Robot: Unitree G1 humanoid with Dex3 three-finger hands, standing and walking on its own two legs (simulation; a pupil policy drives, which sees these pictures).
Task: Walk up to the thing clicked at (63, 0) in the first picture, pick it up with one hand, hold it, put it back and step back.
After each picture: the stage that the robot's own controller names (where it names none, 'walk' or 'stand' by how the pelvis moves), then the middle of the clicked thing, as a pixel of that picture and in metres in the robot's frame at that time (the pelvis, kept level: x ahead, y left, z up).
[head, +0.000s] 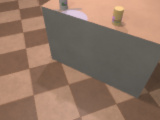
stand; (63, 1) +1.20 +0.20 -0.08
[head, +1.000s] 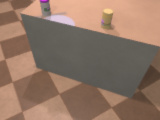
walk; (45, 6) +1.07 +0.27 -0.07
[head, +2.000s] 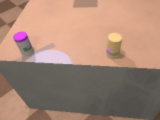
walk; (24, 44) +0.63 +0.32 -0.05
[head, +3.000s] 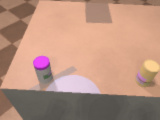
stand; (43, 70) +0.46 +0.20 -0.06
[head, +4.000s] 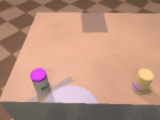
stand; (40, 82) +0.44 +0.21 -0.08
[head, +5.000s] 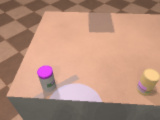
stand; (47, 79) +0.46 +0.19 -0.09
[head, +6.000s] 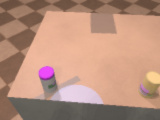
stand; (48, 80) +0.45 +0.18 -0.09
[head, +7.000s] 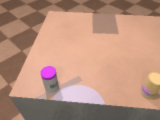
stand; (50, 79) +0.45 +0.18 -0.09
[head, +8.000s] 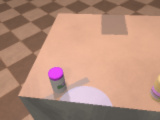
rise first; (57, 80) +0.45 +0.17 -0.08
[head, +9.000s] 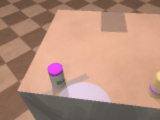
go down; (56, 76) +0.46 +0.17 -0.08
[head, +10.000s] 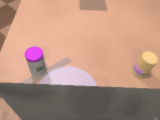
go down; (36, 62) +0.48 +0.16 -0.05
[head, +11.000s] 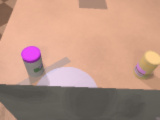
go down; (33, 62) +0.46 +0.17 -0.03
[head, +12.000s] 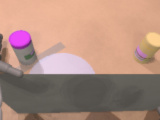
close in; (23, 48) +0.48 +0.18 +0.01
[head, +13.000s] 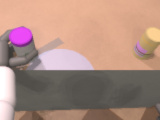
close; (24, 46) +0.48 +0.16 +0.02
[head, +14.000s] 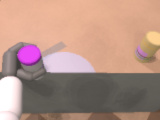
lift; (32, 63) +0.42 +0.14 +0.01
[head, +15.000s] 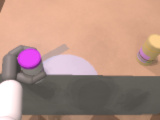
lift; (32, 67) +0.40 +0.15 +0.01
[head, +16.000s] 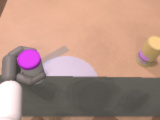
lift; (32, 67) +0.40 +0.15 +0.02
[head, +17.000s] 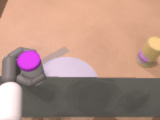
lift; (32, 69) +0.40 +0.15 +0.02
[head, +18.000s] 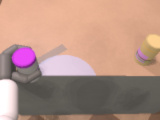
lift; (28, 66) +0.41 +0.16 +0.01
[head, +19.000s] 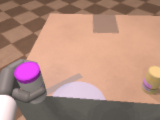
hold; (32, 83) +0.30 +0.17 +0.13
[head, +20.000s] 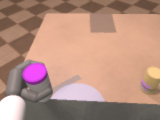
hold; (39, 83) +0.32 +0.15 +0.10
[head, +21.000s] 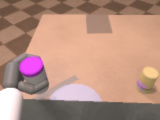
crouch; (35, 76) +0.34 +0.16 +0.11
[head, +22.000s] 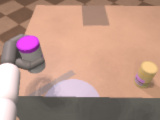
lower; (32, 55) +0.42 +0.17 +0.11
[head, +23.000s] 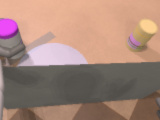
lower; (10, 40) +0.49 +0.17 +0.03
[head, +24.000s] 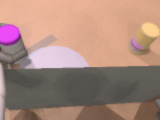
lower; (13, 45) +0.47 +0.17 +0.03
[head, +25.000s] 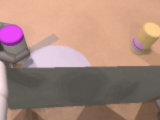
lower; (15, 45) +0.47 +0.17 +0.03
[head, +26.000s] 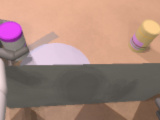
lower; (14, 42) +0.48 +0.17 +0.03
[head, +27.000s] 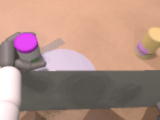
open; (29, 52) +0.45 +0.14 +0.02
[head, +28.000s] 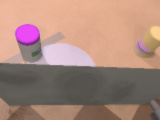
sink last; (29, 44) +0.46 +0.14 +0.02
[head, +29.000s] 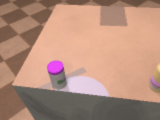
sink last; (57, 75) +0.44 +0.16 -0.03
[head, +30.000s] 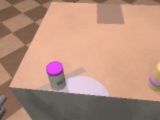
stand; (56, 76) +0.43 +0.15 -0.04
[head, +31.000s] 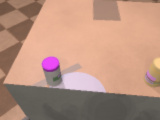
stand; (52, 72) +0.44 +0.15 -0.02
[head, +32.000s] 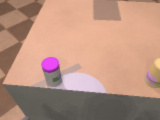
stand; (52, 72) +0.43 +0.15 -0.02
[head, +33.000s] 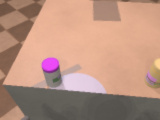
stand; (52, 73) +0.43 +0.15 -0.02
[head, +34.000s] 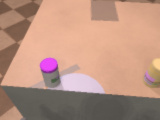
stand; (50, 73) +0.43 +0.15 -0.02
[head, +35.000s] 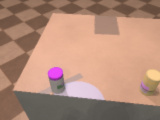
stand; (56, 80) +0.46 +0.15 -0.08
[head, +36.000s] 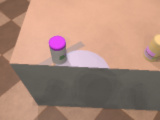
walk; (58, 50) +0.51 +0.12 -0.06
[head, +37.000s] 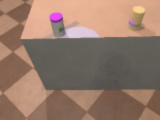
walk; (57, 25) +0.72 +0.18 -0.06
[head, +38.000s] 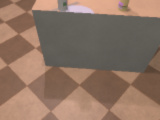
stand; (62, 0) +1.03 +0.18 -0.06
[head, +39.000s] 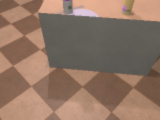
stand; (67, 4) +1.05 +0.16 -0.08
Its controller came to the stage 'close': yes
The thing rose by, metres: 0.20
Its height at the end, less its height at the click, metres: +0.00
